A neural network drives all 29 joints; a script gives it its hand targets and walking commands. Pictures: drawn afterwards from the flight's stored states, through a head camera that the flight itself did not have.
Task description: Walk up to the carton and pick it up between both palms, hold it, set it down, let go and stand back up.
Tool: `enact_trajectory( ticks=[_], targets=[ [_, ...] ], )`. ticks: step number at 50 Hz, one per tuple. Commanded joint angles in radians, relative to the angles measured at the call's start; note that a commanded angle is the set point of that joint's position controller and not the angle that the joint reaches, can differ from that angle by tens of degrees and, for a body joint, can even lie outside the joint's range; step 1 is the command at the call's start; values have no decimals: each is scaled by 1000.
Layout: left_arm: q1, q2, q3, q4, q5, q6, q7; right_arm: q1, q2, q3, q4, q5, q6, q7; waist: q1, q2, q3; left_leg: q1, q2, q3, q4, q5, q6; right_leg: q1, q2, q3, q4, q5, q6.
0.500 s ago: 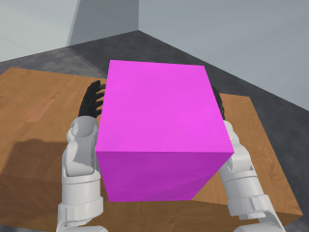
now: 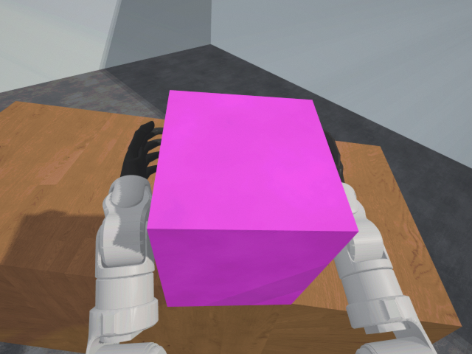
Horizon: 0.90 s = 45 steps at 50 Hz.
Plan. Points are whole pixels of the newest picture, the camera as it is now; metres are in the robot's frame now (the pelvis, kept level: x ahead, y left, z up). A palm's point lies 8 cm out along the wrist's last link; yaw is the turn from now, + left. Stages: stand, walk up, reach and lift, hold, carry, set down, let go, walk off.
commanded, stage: hold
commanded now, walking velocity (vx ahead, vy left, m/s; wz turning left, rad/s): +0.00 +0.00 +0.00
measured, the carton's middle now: (236, 208) +0.31 +0.01 +0.15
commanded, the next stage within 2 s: none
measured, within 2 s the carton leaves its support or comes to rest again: neither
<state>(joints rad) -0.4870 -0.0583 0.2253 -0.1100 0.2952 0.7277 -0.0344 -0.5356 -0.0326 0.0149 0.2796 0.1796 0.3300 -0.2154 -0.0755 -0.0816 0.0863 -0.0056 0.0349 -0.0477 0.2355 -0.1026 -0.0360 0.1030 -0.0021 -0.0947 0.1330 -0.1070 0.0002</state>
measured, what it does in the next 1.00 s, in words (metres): stands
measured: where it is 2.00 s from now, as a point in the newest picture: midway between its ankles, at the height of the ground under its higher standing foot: outside the picture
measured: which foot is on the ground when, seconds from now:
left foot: down 0.00-1.00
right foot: down 0.00-1.00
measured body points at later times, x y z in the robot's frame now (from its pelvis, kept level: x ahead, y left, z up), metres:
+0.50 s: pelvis +0.00 +0.00 +0.00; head -0.01 +0.04 +0.45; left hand +0.36 +0.16 +0.18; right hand +0.37 -0.14 +0.17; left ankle +0.03 +0.14 -0.75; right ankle -0.01 -0.11 -0.75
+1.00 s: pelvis -0.01 +0.00 +0.00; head -0.02 +0.04 +0.45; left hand +0.36 +0.15 +0.17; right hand +0.36 -0.15 +0.17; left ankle +0.03 +0.14 -0.75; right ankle -0.01 -0.11 -0.75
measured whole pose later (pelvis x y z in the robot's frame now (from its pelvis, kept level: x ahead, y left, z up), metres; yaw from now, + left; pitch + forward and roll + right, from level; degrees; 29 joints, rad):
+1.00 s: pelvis -0.01 +0.00 +0.00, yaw -1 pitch -8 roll -1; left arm -0.49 -0.07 0.23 -0.11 0.29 0.75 -0.03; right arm -0.54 -0.05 0.03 0.28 0.20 0.35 -0.22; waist -0.08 -0.08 0.10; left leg 0.00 0.04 -0.04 0.24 -0.10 -0.04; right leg 0.10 0.00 -0.08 0.15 -0.11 0.00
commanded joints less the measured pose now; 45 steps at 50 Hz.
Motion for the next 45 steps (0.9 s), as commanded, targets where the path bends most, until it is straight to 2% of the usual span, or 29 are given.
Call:
enact_trajectory(
  ticks=[1,32,34,36,38,39,40,42,43,45],
  targets=[
    [-500,-372,-436,-99,-117,-48,-116,-536,351,280,-216,43,-40,49,-9,92,-343,130,-78,71,10,220,-27,34,53,-33,11,195,40],
    [-496,-371,-436,-103,-117,-45,-118,-533,350,282,-220,46,-37,47,-10,91,-340,129,-78,71,10,222,-27,37,53,-32,11,200,40],
    [-459,-367,-416,-57,-103,-21,-114,-529,301,279,-197,53,-40,43,-8,99,-300,135,-72,73,16,225,-28,22,51,-28,5,187,29],
    [-469,-377,-416,-87,-109,-20,-115,-519,313,290,-222,61,-41,42,-10,69,-316,147,-70,69,25,255,-21,39,53,-26,9,221,31],
    [-473,-379,-439,-136,-120,-24,-111,-520,324,298,-246,69,-46,42,-20,92,-348,175,-72,65,26,303,-27,53,55,-20,23,276,32],
    [-467,-378,-431,-140,-114,-19,-111,-498,322,304,-231,78,-39,40,-15,76,-349,175,-73,62,26,315,-24,64,54,-19,22,283,33],
    [-457,-372,-455,-151,-120,-16,-113,-506,325,307,-251,81,-38,37,-27,102,-358,192,-71,65,32,324,-28,49,56,-17,20,279,37],
    [-460,-372,-446,-144,-126,-13,-110,-532,322,317,-273,90,-37,36,-8,94,-355,176,-74,68,26,291,-26,28,57,-18,9,240,35],
    [-477,-376,-451,-151,-131,-18,-109,-541,335,319,-288,84,-37,36,-8,78,-361,166,-69,67,23,261,-20,34,56,-18,14,218,33],
    [-500,-370,-446,-135,-128,-20,-110,-544,337,306,-253,74,-30,38,-9,93,-323,129,-76,77,4,207,-17,19,47,-15,13,187,34]
  ],
)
